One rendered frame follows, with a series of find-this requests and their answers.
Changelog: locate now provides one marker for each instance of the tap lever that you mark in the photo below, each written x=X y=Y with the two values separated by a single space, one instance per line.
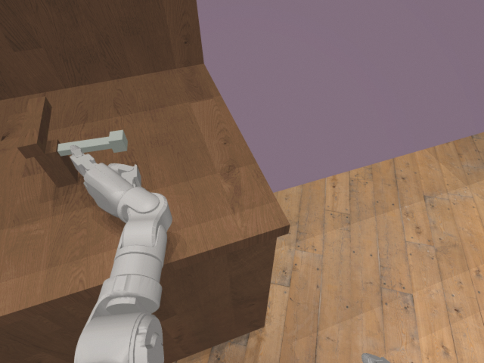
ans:
x=116 y=141

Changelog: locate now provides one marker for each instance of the robot left forearm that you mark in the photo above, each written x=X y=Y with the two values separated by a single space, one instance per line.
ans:
x=134 y=283

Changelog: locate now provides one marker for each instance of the left robot upper arm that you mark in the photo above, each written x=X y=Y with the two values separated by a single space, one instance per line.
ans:
x=124 y=338

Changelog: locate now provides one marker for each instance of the counter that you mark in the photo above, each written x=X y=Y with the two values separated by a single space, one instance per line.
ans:
x=74 y=70

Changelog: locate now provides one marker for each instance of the robot left hand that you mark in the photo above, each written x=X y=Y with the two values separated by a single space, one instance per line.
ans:
x=106 y=184

